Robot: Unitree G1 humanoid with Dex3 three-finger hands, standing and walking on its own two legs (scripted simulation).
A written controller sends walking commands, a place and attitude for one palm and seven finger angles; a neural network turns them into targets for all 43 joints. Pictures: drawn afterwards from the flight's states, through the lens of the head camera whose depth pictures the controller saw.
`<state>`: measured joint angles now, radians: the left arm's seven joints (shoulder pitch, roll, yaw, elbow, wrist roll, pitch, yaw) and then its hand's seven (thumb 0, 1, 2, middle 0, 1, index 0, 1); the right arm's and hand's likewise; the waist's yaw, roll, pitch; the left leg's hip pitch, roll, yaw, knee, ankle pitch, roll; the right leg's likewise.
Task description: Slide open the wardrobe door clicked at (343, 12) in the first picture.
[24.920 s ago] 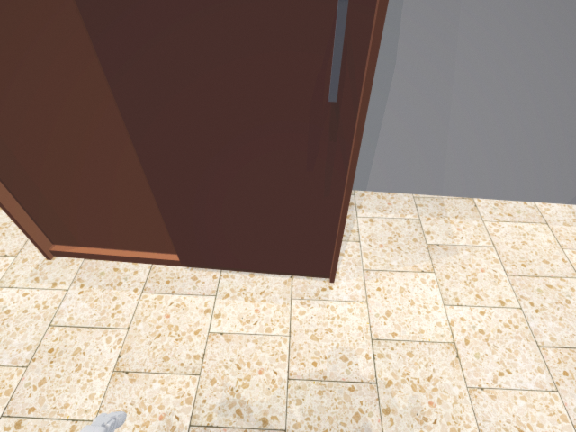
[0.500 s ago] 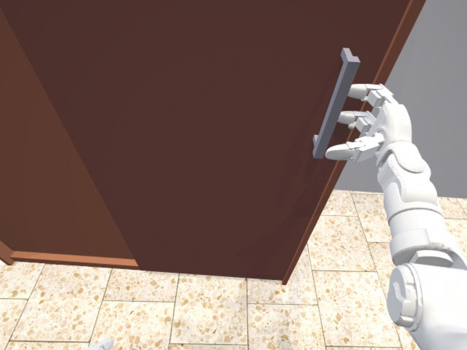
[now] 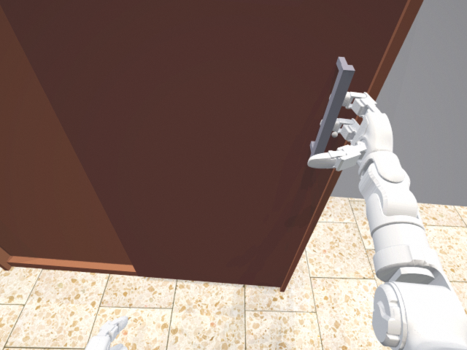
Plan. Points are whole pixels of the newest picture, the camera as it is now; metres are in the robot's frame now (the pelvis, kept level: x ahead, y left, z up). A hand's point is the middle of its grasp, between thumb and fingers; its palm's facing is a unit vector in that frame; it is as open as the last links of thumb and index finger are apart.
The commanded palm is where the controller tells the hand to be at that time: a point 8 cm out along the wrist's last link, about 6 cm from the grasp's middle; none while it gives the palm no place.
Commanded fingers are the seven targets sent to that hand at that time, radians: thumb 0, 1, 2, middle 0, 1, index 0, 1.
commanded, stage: slide the fingers in behind the handle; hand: right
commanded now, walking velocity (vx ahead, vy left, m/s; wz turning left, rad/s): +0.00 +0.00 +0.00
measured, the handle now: (327, 115) +0.49 -0.11 +0.18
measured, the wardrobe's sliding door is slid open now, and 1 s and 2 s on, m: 0.00 0.00 0.00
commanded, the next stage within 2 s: grip the handle and tug to test in 1.08 s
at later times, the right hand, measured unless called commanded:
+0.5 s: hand (320, 135) +0.43 -0.09 +0.18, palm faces -0.05 +1.00 +0.00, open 14.1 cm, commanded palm +0.41 -0.15 +0.18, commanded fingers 0.00 0.50 -0.30 0.30 1.20 0.30 1.20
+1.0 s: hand (318, 133) +0.43 -0.09 +0.18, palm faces -0.03 +1.00 +0.00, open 14.0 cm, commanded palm +0.41 -0.14 +0.18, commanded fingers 0.00 0.50 -0.30 0.30 1.20 0.30 1.20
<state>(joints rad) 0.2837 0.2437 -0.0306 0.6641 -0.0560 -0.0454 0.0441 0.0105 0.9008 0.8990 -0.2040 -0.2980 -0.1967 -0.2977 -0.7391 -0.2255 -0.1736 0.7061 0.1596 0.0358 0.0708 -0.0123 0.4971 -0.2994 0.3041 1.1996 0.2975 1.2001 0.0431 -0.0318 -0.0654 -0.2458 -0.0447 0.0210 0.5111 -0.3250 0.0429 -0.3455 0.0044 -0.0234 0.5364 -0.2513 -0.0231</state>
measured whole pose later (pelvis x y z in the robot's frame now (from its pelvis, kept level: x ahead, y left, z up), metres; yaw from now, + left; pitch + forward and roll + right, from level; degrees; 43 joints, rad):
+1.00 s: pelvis +0.00 +0.01 +0.00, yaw -1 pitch +3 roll +0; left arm 0.28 0.25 -0.02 0.69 -0.05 -0.02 0.05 0.01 0.90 0.90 -0.20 -0.30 -0.20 -0.30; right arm -0.76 -0.17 -0.11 0.69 0.16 0.07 0.01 -0.01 0.50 -0.30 0.29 1.20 0.29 1.20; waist 0.04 -0.03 -0.05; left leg -0.22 -0.05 0.04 0.49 -0.32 0.05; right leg -0.32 0.01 -0.01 0.51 -0.23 -0.01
